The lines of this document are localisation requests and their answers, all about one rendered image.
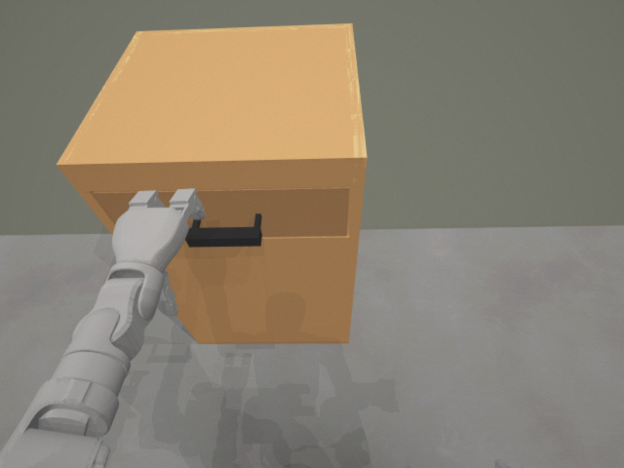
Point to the left robot hand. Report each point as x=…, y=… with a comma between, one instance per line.
x=150, y=233

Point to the left robot forearm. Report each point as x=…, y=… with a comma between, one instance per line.
x=81, y=398

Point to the drawer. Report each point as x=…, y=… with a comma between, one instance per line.
x=285, y=211

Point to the handle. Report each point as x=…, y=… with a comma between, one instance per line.
x=225, y=236

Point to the cabinet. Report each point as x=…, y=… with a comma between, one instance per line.
x=242, y=107

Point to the left robot upper arm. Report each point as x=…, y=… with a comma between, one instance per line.
x=47, y=449

